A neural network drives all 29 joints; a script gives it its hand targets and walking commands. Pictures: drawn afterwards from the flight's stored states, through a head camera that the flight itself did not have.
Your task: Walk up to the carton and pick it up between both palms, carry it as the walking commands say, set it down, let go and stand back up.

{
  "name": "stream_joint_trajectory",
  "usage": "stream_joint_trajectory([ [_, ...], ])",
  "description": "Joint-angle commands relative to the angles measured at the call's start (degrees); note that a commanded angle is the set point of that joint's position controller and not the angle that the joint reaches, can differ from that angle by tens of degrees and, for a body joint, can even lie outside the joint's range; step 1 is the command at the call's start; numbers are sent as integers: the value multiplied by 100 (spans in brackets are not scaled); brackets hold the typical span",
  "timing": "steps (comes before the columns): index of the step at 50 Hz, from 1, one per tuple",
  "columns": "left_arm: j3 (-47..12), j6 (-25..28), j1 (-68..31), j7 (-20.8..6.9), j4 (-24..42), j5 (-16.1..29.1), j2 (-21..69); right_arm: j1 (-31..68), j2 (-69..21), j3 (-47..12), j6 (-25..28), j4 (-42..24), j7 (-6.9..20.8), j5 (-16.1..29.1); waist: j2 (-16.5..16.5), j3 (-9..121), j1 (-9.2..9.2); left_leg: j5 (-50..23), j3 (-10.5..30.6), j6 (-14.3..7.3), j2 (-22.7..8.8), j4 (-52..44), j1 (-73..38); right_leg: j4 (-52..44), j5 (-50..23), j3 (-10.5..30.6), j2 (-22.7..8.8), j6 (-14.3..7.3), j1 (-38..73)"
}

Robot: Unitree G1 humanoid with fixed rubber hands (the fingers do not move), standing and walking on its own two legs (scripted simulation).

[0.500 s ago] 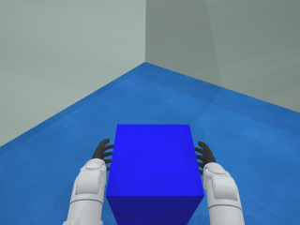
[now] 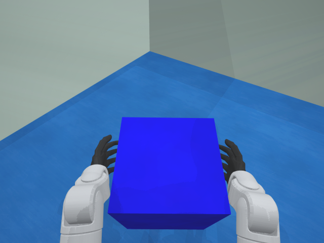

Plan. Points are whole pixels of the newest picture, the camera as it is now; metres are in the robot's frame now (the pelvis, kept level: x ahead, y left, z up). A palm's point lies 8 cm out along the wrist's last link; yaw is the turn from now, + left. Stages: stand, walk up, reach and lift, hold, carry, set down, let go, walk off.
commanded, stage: carry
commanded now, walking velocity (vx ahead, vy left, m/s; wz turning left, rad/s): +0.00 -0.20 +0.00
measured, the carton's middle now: (166, 178) +0.29 +0.00 +0.03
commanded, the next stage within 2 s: none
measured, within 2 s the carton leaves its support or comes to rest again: neither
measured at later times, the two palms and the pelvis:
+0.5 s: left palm (128, 200) +0.20 +0.07 +0.11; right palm (285, 208) +0.19 -0.23 +0.11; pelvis -0.04 -0.07 +0.01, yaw +1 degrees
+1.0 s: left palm (192, 224) +0.16 -0.04 +0.11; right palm out of the picture +0.16 -0.34 +0.11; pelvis -0.08 -0.20 +0.01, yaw +1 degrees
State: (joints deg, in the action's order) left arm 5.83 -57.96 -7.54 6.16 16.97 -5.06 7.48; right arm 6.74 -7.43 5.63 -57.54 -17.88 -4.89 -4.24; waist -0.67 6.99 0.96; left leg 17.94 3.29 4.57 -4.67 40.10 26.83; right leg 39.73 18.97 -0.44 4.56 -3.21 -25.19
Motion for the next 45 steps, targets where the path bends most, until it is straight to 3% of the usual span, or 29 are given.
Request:
stream_joint_trajectory([
  [1, -3975, -443, -1927, -641, 1066, 1753, 4663, 1911, -4647, -3985, -467, -901, 587, 1656, -325, 1502, -66, -1644, 391, -603, -927, -269, -522, -337, -1794, 454, -889, 127, 687],
  [3, -3880, -633, -1829, -567, 1258, 1808, 4524, 1838, -4596, -3956, -665, -1191, 472, 1670, 686, 1331, -85, -475, -403, -313, -314, 500, 157, -1083, -2144, 1261, -1448, -133, 1034],
  [4, -3855, -690, -1727, -527, 1290, 1796, 4527, 1911, -4541, -3946, -743, -1323, 438, 1700, 1124, 1175, -126, 905, -771, -221, 32, 877, 477, -1449, -2502, 1641, -1783, -392, 1034],
  [5, -3839, -730, -1687, -484, 1377, 1761, 4503, 1951, -4511, -3951, -799, -1397, 425, 1756, 1087, 1034, -151, 1526, -869, -235, 82, 1166, 519, -1553, -2602, 1763, -1899, -585, 931],
  [7, -3805, -796, -1579, -425, 1548, 1762, 4518, 1833, -4506, -3909, -865, -1529, 415, 1837, 751, 1012, -128, 1076, -839, -370, 11, 900, 179, -1376, -2376, 1441, -1721, -780, 704],
  [9, -3838, -862, -1528, -361, 1668, 1796, 4557, 1577, -4533, -3849, -922, -1542, 384, 1823, 618, 1162, -25, 56, -959, -481, 27, -382, -680, -994, -2279, 856, -1380, -609, 414],
  [10, -3849, -902, -1491, -344, 1688, 1807, 4550, 1434, -4507, -3793, -944, -1521, 363, 1778, 288, 1387, 39, -429, -561, -550, -371, -1004, -1539, -529, -2042, 603, -1186, -419, -47],
  [11, -3881, -939, -1426, -335, 1717, 1827, 4488, 1199, -4392, -3723, -949, -1488, 342, 1715, -576, 1410, 76, -1144, 726, -906, -1449, -1526, -2117, 232, -926, 250, -781, -86, -817],
  [12, -3916, -994, -1580, -340, 1799, 1877, 4350, 977, -4235, -3556, -946, -1365, 290, 1608, -1778, 1290, 91, -2263, 1955, -1512, -2503, -1683, -2032, 1200, 1013, -88, -490, 223, -1280],
  [13, -3997, -1022, -1770, -354, 1823, 1932, 4373, 1011, -4206, -3513, -968, -1423, 268, 1603, -1433, 1168, 56, -2288, 1884, -1744, -2606, -1816, -1778, 1869, 1192, 124, -666, 294, -1272],
  [15, -3968, -1038, -1759, -396, 1681, 1949, 4459, 1179, -4257, -3530, -980, -1513, 250, 1529, -707, 734, -30, -1237, 1144, -1380, -2203, -2024, -1146, 1663, 871, 165, -906, 342, -1023],
  [17, -3921, -1022, -1666, -419, 1590, 1950, 4524, 1333, -4322, -3557, -967, -1617, 253, 1531, -971, 623, -55, -1111, 341, -964, -1692, -2036, -733, 724, 500, -123, -798, 341, -414],
  [20, -3805, -1036, -1354, -344, 1502, 1834, 4412, 1300, -4189, -3575, -1013, -1676, 244, 1578, -1174, 884, -62, -1166, -31, -755, -1425, -1804, -727, -578, -44, -746, -439, 345, 405],
  [22, -3663, -1063, -1115, -311, 1411, 1732, 4286, 1231, -4155, -3607, -1058, -1617, 238, 1559, -862, 1049, -77, -874, -261, -570, -1119, -1319, -620, -1465, -135, -791, -484, 305, 1057],
  [23, -3606, -1078, -1076, -309, 1394, 1680, 4227, 1195, -4154, -3613, -1079, -1542, 236, 1533, -323, 1091, -93, -503, -559, -377, -872, -712, -291, -1988, -311, -207, -1015, 276, 1467],
  [24, -3557, -1071, -1115, -326, 1325, 1624, 4156, 1233, -4100, -3707, -1111, -1549, 237, 1500, 1124, 876, -132, 540, -1220, -35, -200, 181, 730, -2335, -586, 1148, -2059, -82, 1593],
  [25, -3619, -1045, -1244, -320, 1403, 1667, 4298, 1527, -4134, -3760, -1138, -1660, 265, 1597, 1595, 779, -157, 1537, -1140, -73, -96, 1039, 760, -2314, -788, 1275, -2334, -538, 1132],
  [26, -3605, -1037, -1219, -340, 1432, 1650, 4397, 1615, -4273, -3832, -1140, -1616, 311, 1668, 1358, 708, -178, 1668, -969, -183, -41, 1784, 690, -2277, -976, 1060, -2279, -756, 886],
  [28, -3623, -966, -1327, -373, 1551, 1666, 4536, 1669, -4407, -3952, -1092, -1632, 382, 1778, 896, 712, -161, 1126, -942, -318, -100, 2085, 590, -2104, -1016, 481, -1980, -753, 696],
  [30, -3651, -928, -1325, -369, 1591, 1667, 4568, 1537, -4423, -3928, -1061, -1594, 374, 1767, 815, 845, -150, 768, -1106, -357, -48, 1218, 288, -1694, -1506, 112, -1688, -609, 854],
  [33, -3800, -943, -1184, -368, 1600, 1749, 4505, 1236, -4311, -3806, -1041, -1569, 324, 1653, 806, 1055, -93, 62, -1274, -427, 81, -597, -646, -1289, -1553, 148, -1603, -580, 724],
  [34, -3832, -968, -1158, -363, 1565, 1777, 4453, 1125, -4250, -3733, -1052, -1520, 313, 1607, 539, 1236, -37, -414, -985, -486, -223, -1299, -1356, -935, -1418, 92, -1499, -411, 397],
  [35, -3864, -990, -1202, -358, 1524, 1766, 4362, 1004, -4153, -3649, -1057, -1422, 316, 1566, -164, 1220, 31, -656, 154, -628, -1116, -1925, -2087, -170, -845, -27, -1195, -82, -419],
  [36, -3871, -1013, -1216, -366, 1543, 1758, 4274, 887, -4028, -3550, -1027, -1269, 305, 1482, -1344, 1018, 34, -2013, 1675, -1227, -2504, -2094, -2265, 590, 671, -372, -619, 291, -1347],
  [37, -3999, -1010, -1563, -397, 1752, 1842, 4330, 978, -4100, -3536, -991, -1328, 315, 1517, -1398, 884, 51, -2137, 1912, -1727, -2843, -2196, -1787, 1598, 1203, 173, -808, 345, -1359],
  [39, -4090, -965, -1810, -458, 1759, 1899, 4560, 1223, -4348, -3608, -935, -1435, 354, 1531, -675, 503, -23, -673, 1106, -1484, -2321, -2399, -1051, 2138, 643, 387, -1046, 435, -1113],
  [40, -4111, -929, -1839, -484, 1794, 1912, 4631, 1342, -4468, -3664, -895, -1514, 373, 1566, -750, 392, -68, -317, 592, -1191, -2012, -2444, -826, 1819, 406, 292, -1121, 431, -947],
  [42, -4103, -887, -1742, -483, 1810, 1919, 4604, 1406, -4471, -3700, -865, -1617, 380, 1591, -1043, 470, -73, -712, -91, -860, -1570, -2262, -762, 914, 210, -145, -930, 430, -476],
  [45, -3975, -909, -1306, -409, 1703, 1816, 4393, 1136, -4235, -3663, -906, -1672, 332, 1548, -1225, 818, -29, -1706, -239, -791, -1494, -1897, -1081, -233, 76, -619, -586, 427, 49],
])
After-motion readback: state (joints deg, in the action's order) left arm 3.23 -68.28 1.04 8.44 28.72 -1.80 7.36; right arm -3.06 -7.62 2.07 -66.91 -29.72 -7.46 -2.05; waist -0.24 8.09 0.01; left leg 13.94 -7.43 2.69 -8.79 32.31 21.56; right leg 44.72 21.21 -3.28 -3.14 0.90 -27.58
